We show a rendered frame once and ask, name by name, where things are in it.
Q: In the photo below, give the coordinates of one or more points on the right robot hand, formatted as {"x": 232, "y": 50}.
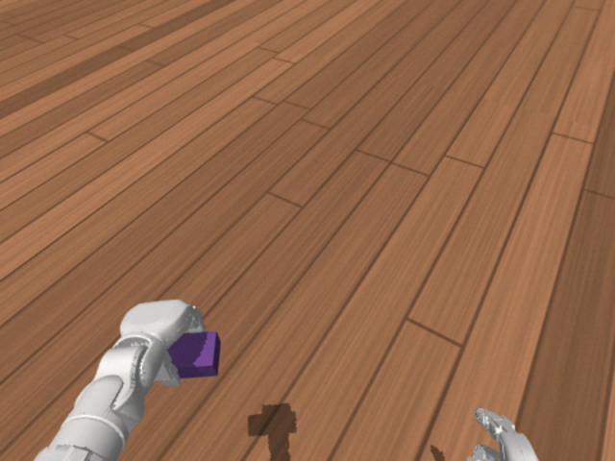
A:
{"x": 513, "y": 446}

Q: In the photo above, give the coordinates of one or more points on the left robot arm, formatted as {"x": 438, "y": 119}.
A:
{"x": 112, "y": 405}

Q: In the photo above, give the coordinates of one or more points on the left robot hand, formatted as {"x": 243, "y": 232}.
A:
{"x": 168, "y": 321}

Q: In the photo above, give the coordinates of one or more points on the small box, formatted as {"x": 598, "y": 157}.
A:
{"x": 196, "y": 354}

